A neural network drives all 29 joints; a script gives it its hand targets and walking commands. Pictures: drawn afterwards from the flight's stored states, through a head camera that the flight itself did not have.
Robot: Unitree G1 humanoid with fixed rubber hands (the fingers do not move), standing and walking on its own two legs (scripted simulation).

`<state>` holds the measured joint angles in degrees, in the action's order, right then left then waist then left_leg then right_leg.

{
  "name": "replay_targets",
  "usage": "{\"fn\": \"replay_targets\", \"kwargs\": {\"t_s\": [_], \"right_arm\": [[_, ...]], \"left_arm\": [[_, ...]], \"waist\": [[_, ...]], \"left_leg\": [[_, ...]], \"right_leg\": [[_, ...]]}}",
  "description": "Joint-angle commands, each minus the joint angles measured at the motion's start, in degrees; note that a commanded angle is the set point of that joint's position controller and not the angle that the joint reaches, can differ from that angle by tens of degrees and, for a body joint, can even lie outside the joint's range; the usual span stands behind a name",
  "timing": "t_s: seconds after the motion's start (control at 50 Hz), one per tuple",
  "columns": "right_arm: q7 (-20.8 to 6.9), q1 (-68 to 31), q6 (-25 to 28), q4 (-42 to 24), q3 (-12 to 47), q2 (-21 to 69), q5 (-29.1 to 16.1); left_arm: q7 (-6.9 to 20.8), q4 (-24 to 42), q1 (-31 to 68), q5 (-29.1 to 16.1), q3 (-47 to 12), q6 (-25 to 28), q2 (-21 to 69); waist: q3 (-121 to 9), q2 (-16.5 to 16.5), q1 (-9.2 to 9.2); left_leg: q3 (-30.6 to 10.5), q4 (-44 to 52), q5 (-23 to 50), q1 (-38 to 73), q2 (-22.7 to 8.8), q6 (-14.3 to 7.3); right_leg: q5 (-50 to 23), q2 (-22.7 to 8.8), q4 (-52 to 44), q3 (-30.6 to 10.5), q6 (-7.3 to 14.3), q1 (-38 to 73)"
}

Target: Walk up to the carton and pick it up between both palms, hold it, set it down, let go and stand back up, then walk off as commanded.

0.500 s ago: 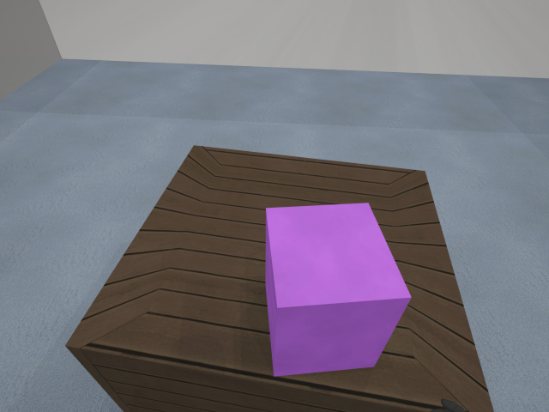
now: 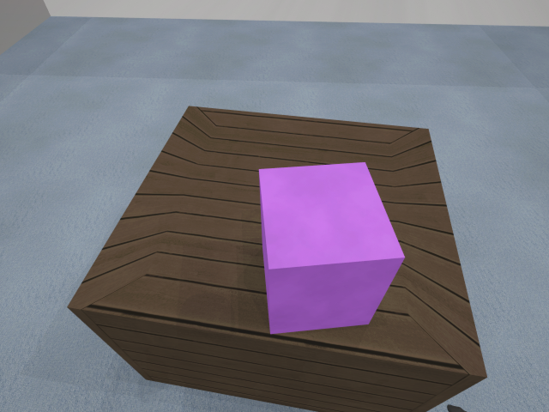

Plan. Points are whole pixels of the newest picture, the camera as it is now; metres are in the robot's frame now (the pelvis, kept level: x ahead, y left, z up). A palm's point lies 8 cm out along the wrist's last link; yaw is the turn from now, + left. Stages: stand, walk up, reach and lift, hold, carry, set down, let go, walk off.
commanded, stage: walk off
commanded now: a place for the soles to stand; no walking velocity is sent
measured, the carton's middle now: (316, 250) +0.44 -0.03 -0.07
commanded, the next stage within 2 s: stand in 1.58 s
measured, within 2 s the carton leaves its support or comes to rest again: neither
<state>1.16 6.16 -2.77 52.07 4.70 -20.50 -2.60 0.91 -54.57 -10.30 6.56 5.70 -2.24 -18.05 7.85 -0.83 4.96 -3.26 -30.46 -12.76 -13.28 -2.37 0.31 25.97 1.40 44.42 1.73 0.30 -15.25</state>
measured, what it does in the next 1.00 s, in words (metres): walks backwards: right foot, then left foot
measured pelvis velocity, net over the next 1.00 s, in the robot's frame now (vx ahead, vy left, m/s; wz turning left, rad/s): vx -0.22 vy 0.04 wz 0.03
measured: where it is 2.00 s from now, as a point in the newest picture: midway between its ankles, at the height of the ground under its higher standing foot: outside the picture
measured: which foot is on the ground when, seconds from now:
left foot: down 0.00-0.12, up 0.14-0.90, down 0.92-1.00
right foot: up 0.00-0.08, down 0.10-0.94, up 0.96-1.00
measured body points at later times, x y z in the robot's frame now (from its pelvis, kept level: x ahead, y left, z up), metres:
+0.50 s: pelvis -0.10 -0.06 -0.01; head -0.05 -0.12 +0.44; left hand -0.04 +0.27 -0.08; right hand +0.04 -0.34 -0.16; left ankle -0.13 +0.11 -0.64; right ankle -0.04 -0.10 -0.73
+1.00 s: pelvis -0.22 +0.04 -0.02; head -0.16 +0.04 +0.42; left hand -0.16 +0.37 -0.13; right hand -0.13 -0.26 -0.15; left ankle -0.17 +0.15 -0.73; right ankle -0.09 -0.09 -0.69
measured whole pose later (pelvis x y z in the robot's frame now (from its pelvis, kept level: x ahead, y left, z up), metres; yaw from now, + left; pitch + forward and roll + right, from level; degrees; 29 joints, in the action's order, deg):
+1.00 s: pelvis -0.22 +0.04 -0.02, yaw +1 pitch -5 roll -1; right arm -0.6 12.4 -5.2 50.7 2.5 -24.7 -2.5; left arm -1.4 -46.8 -9.9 6.2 7.4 -4.3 -18.5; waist 13.3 -3.2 4.6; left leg -5.3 -43.1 -19.0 -18.8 3.5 -2.1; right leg 25.9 1.7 53.3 -1.8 2.0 -30.6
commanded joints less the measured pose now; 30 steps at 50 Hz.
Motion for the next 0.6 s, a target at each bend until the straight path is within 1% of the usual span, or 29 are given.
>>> {"fn": "replay_targets", "kwargs": {"t_s": [0.0,0.02,0.04,0.06,0.08,0.1,0.12,0.14,0.16,0.18,0.2,0.22,0.24,0.26,0.28,0.3,0.32,0.34,0.36,0.38,0.4,0.42,0.44,0.48,0.52,0.56,0.58], "right_arm": [[0.3,-9.9,-0.4,-9.0,-10.8,-14.3,4.5],[0.3,-8.9,-0.7,-8.7,-10.9,-14.6,4.5],[0.2,-7.7,-1.1,-8.3,-10.9,-14.3,4.2],[0.2,-7.0,-1.4,-7.8,-10.7,-13.1,3.7],[0.3,-5.8,-1.9,-8.4,-10.2,-10.3,3.0],[0.8,-4.2,-2.5,-7.6,-10.1,-9.4,3.0],[1.3,-4.5,-2.8,-7.9,-10.8,-11.5,3.5],[1.5,-3.5,-3.0,-6.8,-11.1,-12.5,3.4],[1.3,-3.0,-3.2,-5.7,-11.2,-13.0,3.1],[1.0,-1.1,-3.5,-5.1,-11.3,-13.3,2.8],[0.7,0.1,-3.8,-5.7,-11.4,-13.0,2.9],[0.5,0.5,-4.0,-5.6,-11.2,-13.0,2.8],[0.4,0.5,-4.0,-6.1,-11.2,-13.1,2.8],[0.4,0.7,-3.9,-6.0,-11.3,-13.1,2.7],[0.4,0.6,-3.8,-6.6,-11.2,-12.7,2.6],[0.4,0.7,-3.8,-7.0,-11.2,-12.4,2.7],[0.4,0.8,-3.7,-7.2,-11.0,-12.3,2.6],[0.3,0.9,-3.7,-7.3,-10.9,-12.1,2.5],[0.4,0.5,-3.8,-7.0,-10.8,-12.2,2.4],[0.2,0.9,-3.8,-6.9,-10.9,-12.2,2.4],[0.3,1.2,-3.9,-6.6,-10.9,-12.4,2.3],[0.2,1.3,-3.9,-6.7,-10.9,-12.4,2.3],[0.1,1.8,-4.1,-6.0,-11.0,-12.7,2.2],[-0.2,2.7,-4.1,-5.5,-11.2,-13.1,2.4],[-0.6,3.7,-4.1,-4.8,-11.3,-13.7,2.5],[-0.9,4.5,-4.0,-4.4,-11.2,-14.0,2.6],[-1.0,5.3,-3.9,-4.4,-11.3,-14.3,2.7]], "left_arm": [[-1.2,5.8,-6.0,-8.2,2.4,-0.7,-13.0],[-1.2,5.2,-6.8,-8.0,2.2,-0.6,-12.6],[-1.3,4.3,-7.8,-7.6,2.2,-0.1,-12.3],[-1.6,3.5,-8.3,-7.0,2.4,0.4,-13.4],[-1.9,4.1,-7.0,-6.0,3.2,0.9,-17.9],[-2.1,6.0,-3.1,-5.4,3.3,1.4,-20.5],[-2.1,7.5,0.0,-4.7,4.1,1.3,-22.3],[-2.5,8.6,1.5,-5.2,3.9,1.2,-21.3],[-2.8,8.5,2.2,-5.7,3.2,1.3,-19.3],[-2.9,8.5,2.9,-5.6,3.2,1.2,-17.8],[-3.0,9.3,2.9,-5.4,3.6,1.2,-17.2],[-3.1,9.8,3.1,-5.6,3.6,1.4,-16.6],[-3.1,10.1,2.1,-5.7,3.7,1.5,-16.2],[-3.2,10.0,1.0,-6.0,3.5,1.7,-15.6],[-3.3,10.1,-0.4,-6.2,3.5,1.9,-15.0],[-3.4,10.3,-1.0,-6.2,3.5,2.0,-14.8],[-3.5,10.3,-1.8,-6.3,3.5,2.1,-14.5],[-3.6,10.5,-2.4,-6.3,3.6,2.2,-14.6],[-3.8,10.5,-2.6,-6.4,3.5,2.2,-14.6],[-3.8,10.7,-2.4,-6.2,3.7,2.3,-14.7],[-3.8,10.9,-1.9,-6.2,3.7,2.2,-15.0],[-3.8,11.1,-2.1,-6.0,3.8,2.2,-15.1],[-3.7,11.0,-1.3,-5.9,3.9,2.2,-15.7],[-3.7,11.7,0.8,-5.5,4.1,2.1,-16.0],[-3.7,12.1,2.5,-5.1,4.4,2.1,-16.4],[-3.6,12.3,2.8,-4.9,4.4,2.0,-16.6],[-3.5,12.7,3.5,-4.7,4.7,2.0,-17.0]], "waist": [[-0.6,-11.5,-1.37],[-1.7,-11.3,-1.82],[-3.2,-10.5,-1.87],[-5.0,-3.8,-1.87],[-3.5,11.4,-2.65],[-2.0,11.9,-4.24],[-0.3,9.9,-3.83],[1.3,7.5,-3.62],[3.4,5.4,-4.07],[3.7,6.3,-4.49],[4.0,8.4,-4.33],[3.4,8.6,-4.21],[1.7,8.2,-3.86],[0.5,6.6,-3.74],[-1.5,6.2,-3.16],[-2.6,6.0,-3.05],[-3.4,5.4,-3.02],[-4.5,4.8,-3.05],[-3.6,4.5,-2.80],[-3.5,5.7,-3.01],[-2.8,6.1,-3.25],[-2.5,6.1,-3.07],[-1.4,5.4,-3.50],[0.1,6.1,-3.71],[1.7,5.5,-4.08],[2.0,5.8,-4.32],[1.9,6.6,-4.54]], "left_leg": [[-11.6,8.2,11.3,-14.4,-12.9,-15.4],[-10.8,5.5,13.1,-10.9,-11.3,-13.7],[-9.4,1.7,16.3,-7.0,-9.0,-11.6],[-6.5,-6.9,15.1,-4.7,-4.6,-8.4],[-0.8,-18.8,-0.4,-11.6,5.4,-5.0],[-2.3,-25.2,-20.6,-15.8,9.9,-3.6],[-7.3,-33.0,-24.7,-15.5,9.9,-3.8],[-9.2,-36.9,-22.4,-15.9,10.3,-3.9],[-10.8,-38.9,-17.8,-16.9,10.9,-3.1],[-11.2,-40.1,-14.2,-16.8,11.1,-2.4],[-10.5,-41.3,-12.0,-18.7,11.5,-1.5],[-10.7,-41.7,-10.5,-19.5,11.6,-0.9],[-10.5,-42.4,-9.7,-19.9,11.4,-0.6],[-10.0,-42.1,-8.9,-20.4,11.2,-0.3],[-9.7,-41.2,-8.6,-21.4,11.0,-0.2],[-9.8,-41.0,-8.3,-21.9,10.7,0.1],[-9.6,-40.6,-8.1,-21.9,10.4,0.2],[-9.3,-40.1,-8.5,-21.6,10.3,0.2],[-9.2,-39.8,-8.3,-21.0,9.9,0.3],[-9.1,-39.5,-8.2,-20.4,10.1,0.3],[-9.3,-39.5,-8.5,-19.5,10.0,0.4],[-9.2,-39.6,-8.2,-18.7,9.9,0.4],[-9.4,-39.7,-8.2,-17.6,9.9,0.4],[-9.7,-40.6,-7.7,-16.4,9.5,0.5],[-9.4,-41.0,-7.5,-15.2,9.3,0.5],[-8.8,-41.4,-7.7,-14.3,9.0,0.5],[-8.4,-41.7,-8.3,-13.8,9.0,0.3]], "right_leg": [[4.0,-1.3,7.8,-6.0,3.2,1.6],[0.5,-1.6,-0.2,-5.3,2.8,2.3],[-3.6,-1.6,-9.9,-4.6,2.1,3.4],[-16.5,-5.2,-21.3,-9.6,1.5,3.9],[-30.8,-13.3,-28.0,-22.1,1.2,5.7],[-37.6,-19.3,-28.1,-27.0,3.0,3.7],[-35.8,-22.0,-26.6,-27.9,5.5,-2.7],[-30.1,-21.0,-27.0,-27.3,5.3,-4.2],[-27.5,-17.2,-27.6,-23.7,2.5,-4.2],[-24.8,-14.7,-28.0,-21.1,0.6,-3.2],[-24.7,-13.9,-27.4,-20.8,0.0,0.0],[-26.0,-14.0,-26.7,-20.9,0.1,2.8],[-27.3,-14.4,-25.7,-20.8,1.0,5.4],[-29.9,-14.3,-24.7,-20.4,0.8,9.0],[-31.0,-14.3,-23.8,-20.5,0.0,12.7],[-31.4,-14.4,-23.1,-20.5,0.2,14.9],[-32.3,-14.4,-22.6,-20.3,-0.2,16.1],[-32.2,-14.8,-22.4,-20.7,-0.1,16.5],[-31.3,-14.5,-23.0,-20.4,-0.6,15.5],[-29.6,-14.5,-23.6,-20.2,-0.7,14.5],[-27.8,-14.7,-24.3,-20.4,-0.7,12.8],[-23.7,-14.7,-25.5,-21.1,-0.7,11.0],[-18.4,-15.0,-26.8,-21.4,-0.7,8.2],[-7.7,-15.7,-29.2,-22.1,0.5,4.3],[3.1,-16.1,-31.5,-22.6,1.6,-0.3],[7.5,-15.9,-32.4,-22.3,2.1,-2.7],[9.3,-16.2,-32.5,-21.9,2.8,-3.7]]}}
